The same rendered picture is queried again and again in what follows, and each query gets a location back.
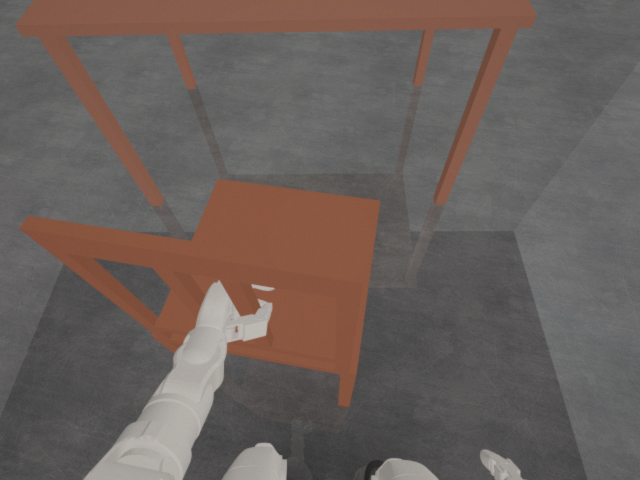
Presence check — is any left robot forearm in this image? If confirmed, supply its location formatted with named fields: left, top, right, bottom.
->
left=83, top=326, right=227, bottom=480

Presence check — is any robot thigh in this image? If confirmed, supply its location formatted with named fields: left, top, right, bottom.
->
left=371, top=460, right=439, bottom=480
left=222, top=446, right=287, bottom=480

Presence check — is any right robot hand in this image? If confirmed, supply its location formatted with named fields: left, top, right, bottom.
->
left=480, top=449, right=524, bottom=480

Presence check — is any robot right thigh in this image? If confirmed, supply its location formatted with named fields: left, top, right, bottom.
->
left=371, top=460, right=439, bottom=480

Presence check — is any chair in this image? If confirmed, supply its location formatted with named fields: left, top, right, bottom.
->
left=19, top=179, right=380, bottom=408

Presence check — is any left robot hand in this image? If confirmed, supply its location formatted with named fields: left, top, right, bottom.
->
left=195, top=280, right=275, bottom=343

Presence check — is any robot left thigh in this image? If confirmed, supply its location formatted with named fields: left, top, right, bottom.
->
left=222, top=446, right=287, bottom=480

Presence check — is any robot left upper arm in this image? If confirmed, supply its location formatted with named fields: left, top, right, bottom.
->
left=87, top=460, right=175, bottom=480

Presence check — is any table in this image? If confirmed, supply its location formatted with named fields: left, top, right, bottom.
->
left=15, top=0, right=537, bottom=206

